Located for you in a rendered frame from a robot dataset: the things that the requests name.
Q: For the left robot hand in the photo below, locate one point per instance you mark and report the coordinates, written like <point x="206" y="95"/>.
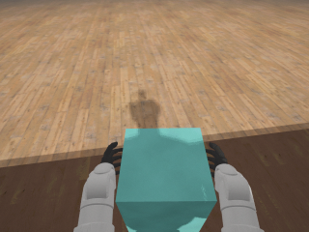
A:
<point x="108" y="156"/>

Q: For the robot right forearm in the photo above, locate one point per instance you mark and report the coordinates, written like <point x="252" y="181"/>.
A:
<point x="236" y="200"/>

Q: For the robot left forearm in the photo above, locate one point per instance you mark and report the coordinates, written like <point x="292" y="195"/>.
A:
<point x="97" y="201"/>

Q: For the right robot hand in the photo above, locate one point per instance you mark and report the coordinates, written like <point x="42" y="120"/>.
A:
<point x="219" y="157"/>

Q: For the carton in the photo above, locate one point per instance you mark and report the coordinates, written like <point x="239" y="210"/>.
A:
<point x="165" y="182"/>

